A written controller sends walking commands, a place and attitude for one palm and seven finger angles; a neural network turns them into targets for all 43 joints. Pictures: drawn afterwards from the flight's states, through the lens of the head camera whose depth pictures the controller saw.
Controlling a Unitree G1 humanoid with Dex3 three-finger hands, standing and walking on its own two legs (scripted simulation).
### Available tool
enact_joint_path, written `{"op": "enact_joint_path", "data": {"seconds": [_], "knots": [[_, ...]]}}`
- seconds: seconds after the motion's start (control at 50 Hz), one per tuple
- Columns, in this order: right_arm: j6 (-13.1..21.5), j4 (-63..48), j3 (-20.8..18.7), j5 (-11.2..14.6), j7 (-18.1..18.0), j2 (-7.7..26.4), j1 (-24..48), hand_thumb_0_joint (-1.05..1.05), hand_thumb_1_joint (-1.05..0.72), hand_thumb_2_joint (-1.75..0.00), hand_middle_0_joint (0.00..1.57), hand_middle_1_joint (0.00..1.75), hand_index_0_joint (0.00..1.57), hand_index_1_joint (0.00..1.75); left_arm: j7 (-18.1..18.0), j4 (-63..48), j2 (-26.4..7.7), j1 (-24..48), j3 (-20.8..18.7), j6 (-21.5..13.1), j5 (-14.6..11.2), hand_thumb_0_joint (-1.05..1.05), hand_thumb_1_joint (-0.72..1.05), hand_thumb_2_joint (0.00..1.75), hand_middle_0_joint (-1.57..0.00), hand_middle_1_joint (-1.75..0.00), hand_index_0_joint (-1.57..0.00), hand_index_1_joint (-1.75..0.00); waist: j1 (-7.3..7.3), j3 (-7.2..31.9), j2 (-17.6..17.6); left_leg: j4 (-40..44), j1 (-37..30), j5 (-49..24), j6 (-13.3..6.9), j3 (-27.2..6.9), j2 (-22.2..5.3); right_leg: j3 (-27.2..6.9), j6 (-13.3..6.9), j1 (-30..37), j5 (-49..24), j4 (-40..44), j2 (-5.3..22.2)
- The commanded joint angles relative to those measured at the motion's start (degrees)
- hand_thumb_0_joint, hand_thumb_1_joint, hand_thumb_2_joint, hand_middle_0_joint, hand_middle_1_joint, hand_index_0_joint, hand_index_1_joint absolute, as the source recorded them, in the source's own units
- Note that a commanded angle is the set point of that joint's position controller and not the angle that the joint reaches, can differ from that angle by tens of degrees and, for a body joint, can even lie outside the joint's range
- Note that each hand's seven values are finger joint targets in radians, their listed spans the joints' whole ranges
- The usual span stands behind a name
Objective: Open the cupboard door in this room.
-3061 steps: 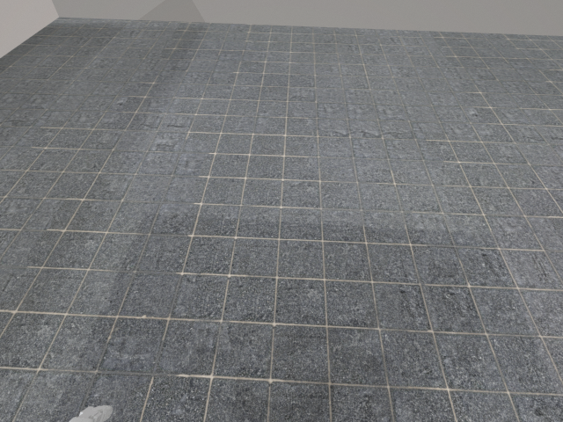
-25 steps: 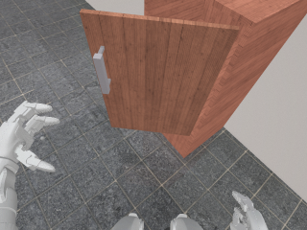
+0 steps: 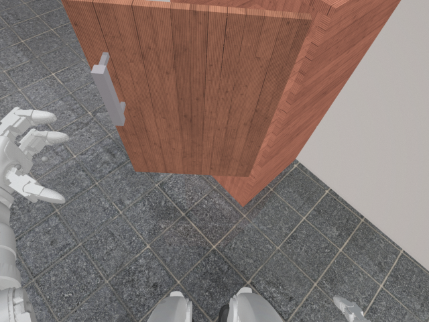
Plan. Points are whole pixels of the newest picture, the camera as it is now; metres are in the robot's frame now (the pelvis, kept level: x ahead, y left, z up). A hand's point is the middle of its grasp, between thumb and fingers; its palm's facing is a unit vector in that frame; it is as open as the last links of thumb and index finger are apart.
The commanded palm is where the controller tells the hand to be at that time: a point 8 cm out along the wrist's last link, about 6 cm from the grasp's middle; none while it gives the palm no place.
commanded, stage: move the hooked fingers beside the handle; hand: left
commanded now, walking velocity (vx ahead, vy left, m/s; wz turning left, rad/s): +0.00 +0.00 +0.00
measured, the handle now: (112, 91) +0.56 +0.23 +0.04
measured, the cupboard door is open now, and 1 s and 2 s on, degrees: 46 46 46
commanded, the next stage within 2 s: slide the fingers in behind the handle in 1.72 s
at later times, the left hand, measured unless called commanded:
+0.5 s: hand (63, 127) +0.44 +0.29 +0.06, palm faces -0.01 -1.00 -0.02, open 14.0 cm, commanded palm +0.43 +0.33 +0.05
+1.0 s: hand (74, 99) +0.51 +0.29 +0.06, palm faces -0.02 -1.00 -0.02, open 14.0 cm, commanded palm +0.50 +0.33 +0.05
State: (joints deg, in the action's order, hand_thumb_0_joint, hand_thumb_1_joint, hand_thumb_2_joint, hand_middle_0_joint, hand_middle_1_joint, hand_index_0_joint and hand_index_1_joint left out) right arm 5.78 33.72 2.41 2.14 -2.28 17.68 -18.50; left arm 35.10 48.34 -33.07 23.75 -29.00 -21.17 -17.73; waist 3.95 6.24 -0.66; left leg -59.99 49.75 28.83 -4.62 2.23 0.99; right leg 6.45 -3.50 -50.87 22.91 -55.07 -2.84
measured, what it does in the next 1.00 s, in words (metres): stands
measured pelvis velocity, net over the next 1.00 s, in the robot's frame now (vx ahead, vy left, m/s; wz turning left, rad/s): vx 0.00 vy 0.02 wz -0.03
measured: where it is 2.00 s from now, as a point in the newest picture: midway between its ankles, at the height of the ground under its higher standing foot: outside the picture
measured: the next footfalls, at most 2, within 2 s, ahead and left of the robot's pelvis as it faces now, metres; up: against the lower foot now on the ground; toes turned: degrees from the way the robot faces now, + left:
none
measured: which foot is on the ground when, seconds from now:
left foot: down 0.00-1.00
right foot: down 0.00-1.00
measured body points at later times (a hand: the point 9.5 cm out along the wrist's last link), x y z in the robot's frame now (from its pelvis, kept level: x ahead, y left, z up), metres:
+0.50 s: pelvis +0.00 +0.01 +0.00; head +0.12 +0.04 +0.43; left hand +0.44 +0.34 +0.06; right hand +0.06 -0.26 -0.11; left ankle +0.00 +0.06 -0.67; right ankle +0.03 -0.09 -0.67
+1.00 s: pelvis +0.00 +0.02 -0.02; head +0.17 +0.05 +0.40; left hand +0.51 +0.34 +0.06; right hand -0.01 -0.26 -0.11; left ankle +0.00 +0.06 -0.67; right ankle +0.03 -0.09 -0.67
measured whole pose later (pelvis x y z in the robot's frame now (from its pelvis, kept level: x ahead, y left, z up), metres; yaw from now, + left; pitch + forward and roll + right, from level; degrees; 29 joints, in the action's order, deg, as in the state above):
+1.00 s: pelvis +0.00 +0.02 -0.02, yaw -2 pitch +26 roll -6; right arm -4.5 34.0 4.1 0.1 -0.9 17.8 -22.4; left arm 29.4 70.7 -45.2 52.7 -30.3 -21.6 -7.4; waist 11.7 6.0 -1.5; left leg -65.6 61.3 30.6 -5.9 2.0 0.1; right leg 6.9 -2.2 -61.4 23.1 -58.0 -3.5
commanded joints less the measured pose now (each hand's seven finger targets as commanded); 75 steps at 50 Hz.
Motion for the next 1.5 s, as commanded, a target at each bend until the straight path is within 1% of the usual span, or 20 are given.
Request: {"op": "enact_joint_path", "data": {"seconds": [0.0,0.2,0.36,0.4,0.56,0.6,0.66,0.7,0.76,0.8,0.86,0.9,0.96,1.08,1.18,1.24,1.32,1.38,1.4,1.48], "knots": [[1.18,-5.82,-3.78,0.2,-0.89,9.8,-4.36,0.0,-0.9,-0.9,0.2,0.3,0.2,0.3,-0.48,-8.17,-18.23,17.76,-3.8,-3.63,-0.86,0.0,-0.5,0.3,-0.3,-1.2,-0.3,-1.2,-0.39,21.95,-5.7,8.54,-11.32,-23.15,3.27,-6.02,-2.05,-6.04,1.43,13.63,-12.11,5.18,0.72],[-2.01,-5.24,-4.1,-0.24,-0.35,10.14,-6.64,0.0,-0.9,-0.9,0.2,0.3,0.2,0.3,-2.88,-5.13,-19.11,23.89,-3.32,-4.96,1.58,0.0,-0.5,0.3,-0.3,-1.2,-0.3,-1.2,0.01,25.0,-7.06,8.04,-16.1,-30.0,4.59,-7.24,-2.72,-5.14,1.53,10.83,-13.74,4.27,0.37],[-4.39,-4.16,-3.73,-0.56,-0.42,10.29,-7.61,0.0,-0.9,-0.9,0.2,0.3,0.2,0.3,-4.38,-0.57,-17.45,34.19,0.1,-6.39,3.6,0.0,-0.5,0.3,-0.3,-1.2,-0.3,-1.2,2.4,22.91,-8.5,7.46,-16.73,-28.18,4.75,-8.35,-3.03,-4.57,1.33,5.47,-10.82,3.67,0.21],[-4.98,-3.43,-3.97,-0.76,-0.46,11.0,-8.5,0.0,-0.9,-0.9,0.2,0.3,0.2,0.3,-4.73,2.6,-21.19,33.55,-2.89,-6.39,4.11,0.0,-0.5,0.3,-0.3,-1.2,-0.3,-1.2,2.02,24.14,-7.15,7.12,-16.24,-27.65,4.93,-8.49,-3.03,-4.7,1.38,6.24,-10.76,3.72,0.11],[-6.77,-2.63,-3.17,-1.15,-0.39,11.03,-9.66,0.0,-0.9,-0.9,0.2,0.3,0.2,0.3,-4.95,4.85,-21.17,42.31,-0.18,-6.4,5.65,0.0,-0.5,0.3,-0.3,-1.2,-0.3,-1.2,4.36,25.33,-9.45,5.38,-16.28,-30.27,4.9,-9.35,-3.27,-4.31,1.46,3.16,-11.52,2.42,-0.06],[-7.05,-2.25,-3.43,-1.34,-0.37,11.69,-10.31,0.0,-0.9,-0.9,0.2,0.3,0.2,0.3,-5.26,6.51,-24.31,42.01,-2.4,-6.05,6.22,0.0,-0.5,0.3,-0.3,-1.2,-0.3,-1.2,4.05,26.59,-10.03,5.09,-16.28,-30.01,5.09,-9.52,-3.39,-4.38,1.53,2.99,-11.09,2.34,-0.07],[-7.47,-2.36,-3.04,-1.4,-0.39,11.67,-10.84,0.0,-0.9,-0.9,0.2,0.3,0.2,0.3,-5.45,9.01,-24.56,43.7,-1.96,-5.35,6.59,0.0,-0.5,0.3,-0.3,-1.2,-0.3,-1.2,5.0,25.06,-7.82,4.41,-13.01,-28.18,4.33,-9.13,-3.12,-4.42,1.49,3.32,-11.43,2.08,-0.3],[-7.77,-2.23,-2.96,-1.62,-0.32,12.11,-11.4,0.0,-0.9,-0.9,0.2,0.3,0.2,0.3,-5.65,9.62,-27.75,45.01,-3.41,-5.02,7.6,0.0,-0.5,0.3,-0.3,-1.2,-0.3,-1.2,4.79,26.37,-10.16,4.02,-12.45,-28.29,4.44,-9.12,-3.11,-4.6,1.46,3.45,-11.52,1.66,-0.28],[-8.27,-2.32,-2.83,-1.74,-0.13,11.93,-12.2,0.0,-0.9,-0.9,0.2,0.3,0.2,0.3,-5.67,8.8,-27.11,47.53,-2.32,-5.23,7.85,0.0,-0.5,0.3,-0.3,-1.2,-0.3,-1.2,5.72,28.17,-11.76,3.21,-14.8,-31.82,4.82,-9.72,-3.41,-4.24,1.44,1.65,-12.5,1.09,-0.45],[-8.5,-1.84,-2.85,-1.84,-0.12,12.39,-12.71,0.0,-0.9,-0.9,0.2,0.3,0.2,0.3,-5.58,11.28,-28.88,48.2,-3.36,-4.59,8.11,0.0,-0.5,0.3,-0.3,-1.2,-0.3,-1.2,6.4,27.43,-9.84,2.67,-12.89,-29.7,4.45,-9.69,-3.54,-4.35,1.69,1.7,-11.99,1.29,-0.59],[-9.03,-2.01,-2.41,-1.88,-0.01,12.31,-13.52,0.0,-0.9,-0.9,0.2,0.3,0.2,0.3,-5.35,10.99,-28.71,50.66,-2.13,-4.28,8.62,0.0,-0.5,0.3,-0.3,-1.2,-0.3,-1.2,6.86,28.18,-12.87,2.31,-13.97,-31.84,4.71,-10.23,-3.65,-4.03,1.41,0.03,-12.29,0.61,-0.71],[-9.3,-1.8,-2.59,-2.18,0.0,12.73,-14.32,0.0,-0.9,-0.9,0.2,0.3,0.2,0.3,-5.67,10.08,-31.96,51.3,-4.16,-4.11,9.26,0.0,-0.5,0.3,-0.3,-1.2,-0.3,-1.2,6.73,31.01,-13.2,1.72,-15.03,-34.63,4.88,-10.52,-3.83,-4.2,1.65,1.04,-13.81,0.47,-0.72],[-9.62,-2.82,-2.74,-2.21,0.55,12.36,-14.86,0.0,-0.9,-0.9,0.2,0.3,0.2,0.3,-5.21,11.64,-30.12,45.34,-3.97,-3.1,8.97,0.0,-0.5,0.3,-0.3,-1.2,-0.3,-1.2,5.49,30.66,-13.04,2.03,-15.46,-37.56,5.02,-10.32,-3.9,-3.85,1.47,1.84,-15.22,0.51,-0.98],[-10.22,-2.99,-3.02,-2.21,0.85,12.48,-15.05,0.0,-0.9,-0.9,0.2,0.3,0.2,0.3,-5.33,8.44,-31.64,45.86,-5.26,-3.42,8.86,0.0,-0.5,0.3,-0.3,-1.2,-0.3,-1.2,5.7,30.28,-12.53,2.78,-16.02,-36.69,4.81,-10.14,-4.31,-3.8,1.67,2.2,-14.72,1.27,-1.27],[-10.37,-1.88,-3.21,-2.24,1.11,12.06,-15.27,0.0,-0.9,-0.9,0.2,0.3,0.2,0.3,-5.66,5.3,-28.61,47.77,-3.37,-4.95,8.41,0.0,-0.5,0.3,-0.3,-1.2,-0.3,-1.2,6.32,31.3,-15.46,2.83,-21.83,-40.54,5.81,-11.38,-4.95,-3.38,1.76,-1.19,-13.72,1.66,-1.36],[-10.57,-1.49,-3.46,-2.19,1.03,12.09,-15.07,0.0,-0.9,-0.9,0.2,0.3,0.2,0.3,-5.55,7.69,-27.0,44.8,-3.19,-4.11,7.94,0.0,-0.5,0.3,-0.3,-1.2,-0.3,-1.2,6.26,28.9,-12.39,3.14,-20.0,-39.34,5.43,-11.15,-4.78,-3.32,1.83,-0.31,-13.64,2.39,-1.3],[-10.83,-1.59,-2.98,-2.01,0.95,11.8,-14.48,0.0,-0.9,-0.9,0.2,0.3,0.2,0.3,-5.5,9.86,-24.89,45.8,-0.78,-3.39,8.34,0.0,-0.5,0.3,-0.3,-1.2,-0.3,-1.2,6.83,25.64,-13.02,3.48,-18.51,-36.49,5.5,-10.98,-4.56,-3.19,1.72,-2.02,-12.14,2.47,-1.26],[-10.55,-2.05,-3.26,-2.25,0.79,12.01,-14.59,0.0,-0.9,-0.9,0.2,0.3,0.2,0.3,-6.18,6.4,-27.95,46.58,-2.96,-4.81,8.55,0.0,-0.5,0.3,-0.3,-1.2,-0.3,-1.2,5.74,29.26,-14.62,3.38,-21.43,-41.53,6.44,-11.79,-4.8,-3.09,1.46,-0.9,-13.75,1.68,-1.27],[-10.77,-2.01,-3.17,-2.13,0.98,11.58,-14.31,0.0,-0.9,-0.9,0.2,0.3,0.2,0.3,-6.07,5.77,-25.29,47.01,-1.01,-5.2,8.4,0.0,-0.5,0.3,-0.3,-1.2,-0.3,-1.2,6.02,29.23,-16.01,3.39,-23.54,-42.35,6.83,-12.27,-5.08,-2.9,1.6,-2.66,-12.92,1.79,-1.19],[-11.09,-1.72,-3.55,-2.18,1.11,11.62,-14.39,0.0,-0.9,-0.9,0.2,0.3,0.2,0.3,-6.09,4.53,-23.79,45.86,-0.81,-5.41,7.53,0.0,-0.5,0.3,-0.3,-1.2,-0.3,-1.2,5.9,30.35,-15.31,3.6,-26.97,-46.28,7.34,-13.34,-5.69,-2.56,1.67,-3.41,-13.18,2.09,-1.27]]}}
